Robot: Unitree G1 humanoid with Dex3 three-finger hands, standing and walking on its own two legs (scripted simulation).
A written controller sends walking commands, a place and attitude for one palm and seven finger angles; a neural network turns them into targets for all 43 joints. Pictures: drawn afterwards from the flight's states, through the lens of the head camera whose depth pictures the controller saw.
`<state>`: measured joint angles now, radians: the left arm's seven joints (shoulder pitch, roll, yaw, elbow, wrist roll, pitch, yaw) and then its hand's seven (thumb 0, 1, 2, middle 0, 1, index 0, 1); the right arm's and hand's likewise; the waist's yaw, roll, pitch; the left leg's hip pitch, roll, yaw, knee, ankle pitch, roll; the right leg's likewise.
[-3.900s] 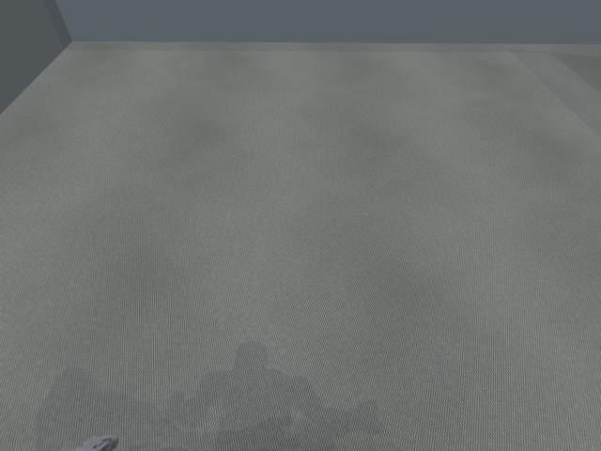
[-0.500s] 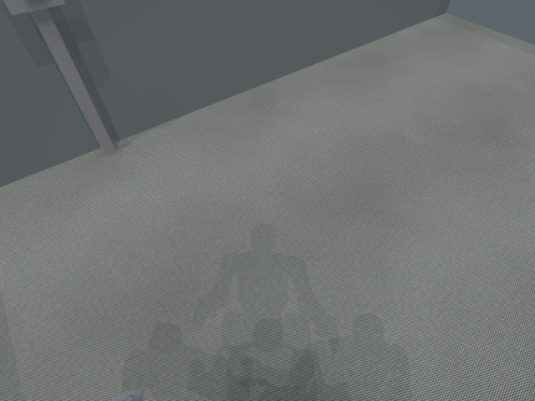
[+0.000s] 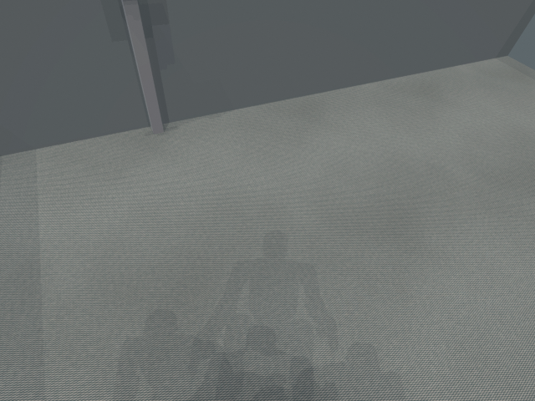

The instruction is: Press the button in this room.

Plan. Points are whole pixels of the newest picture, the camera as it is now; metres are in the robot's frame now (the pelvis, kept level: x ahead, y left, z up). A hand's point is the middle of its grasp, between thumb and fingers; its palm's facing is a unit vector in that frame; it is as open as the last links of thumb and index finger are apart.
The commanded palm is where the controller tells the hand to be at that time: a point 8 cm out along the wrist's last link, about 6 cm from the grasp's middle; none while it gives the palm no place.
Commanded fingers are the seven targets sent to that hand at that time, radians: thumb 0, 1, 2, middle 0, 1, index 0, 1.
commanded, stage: stand and wait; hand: left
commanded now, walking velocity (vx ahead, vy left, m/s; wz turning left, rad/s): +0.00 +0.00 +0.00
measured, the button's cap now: out of the picture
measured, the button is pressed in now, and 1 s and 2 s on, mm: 0 0 0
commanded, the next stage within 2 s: turn or walk to find it in 0.02 s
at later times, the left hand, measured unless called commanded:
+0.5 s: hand out of the picture -0.03 +0.22 -0.19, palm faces +0.22 -0.96 -0.18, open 7.4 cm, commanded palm none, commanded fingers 0.00 0.90 0.90 -0.20 -0.30 -0.20 -0.30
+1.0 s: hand out of the picture -0.01 +0.24 -0.15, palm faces +0.32 -0.92 -0.24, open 7.4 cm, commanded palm none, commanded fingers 0.00 0.90 0.90 -0.20 -0.30 -0.20 -0.30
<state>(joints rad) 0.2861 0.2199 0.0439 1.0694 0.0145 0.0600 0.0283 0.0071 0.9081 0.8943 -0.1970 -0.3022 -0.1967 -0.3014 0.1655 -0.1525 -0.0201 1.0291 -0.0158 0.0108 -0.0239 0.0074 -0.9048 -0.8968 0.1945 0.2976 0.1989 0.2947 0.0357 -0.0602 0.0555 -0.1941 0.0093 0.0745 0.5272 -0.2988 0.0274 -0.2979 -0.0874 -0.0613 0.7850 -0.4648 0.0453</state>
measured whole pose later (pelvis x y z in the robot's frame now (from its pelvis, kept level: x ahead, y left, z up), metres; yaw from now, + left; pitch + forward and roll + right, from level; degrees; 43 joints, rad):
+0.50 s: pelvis -0.05 +0.03 -0.01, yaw +10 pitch -1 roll -1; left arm 0.24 0.18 0.06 0.99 0.03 0.02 0.02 0.00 0.90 0.89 -0.20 -0.30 -0.20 -0.30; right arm 0.23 -0.20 -0.06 1.01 -0.01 0.05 0.01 0.01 -0.91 -0.90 0.19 0.30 0.20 0.29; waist 0.00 -0.03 0.05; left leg -0.28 0.04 0.08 0.64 -0.36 -0.01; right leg -0.26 -0.15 -0.19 0.62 -0.31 0.07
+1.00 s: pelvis -0.06 +0.03 +0.00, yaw +18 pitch +0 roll +1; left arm 0.14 0.18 0.05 0.94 0.01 0.03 0.02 0.01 0.91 0.89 -0.20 -0.30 -0.20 -0.30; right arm 0.27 -0.19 -0.06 1.02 -0.02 0.04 -0.01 0.01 -0.90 -0.90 0.20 0.30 0.20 0.30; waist -0.04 0.02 0.03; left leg -0.29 -0.07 -0.03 0.50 -0.21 0.05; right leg -0.23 -0.04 -0.04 0.53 -0.31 0.05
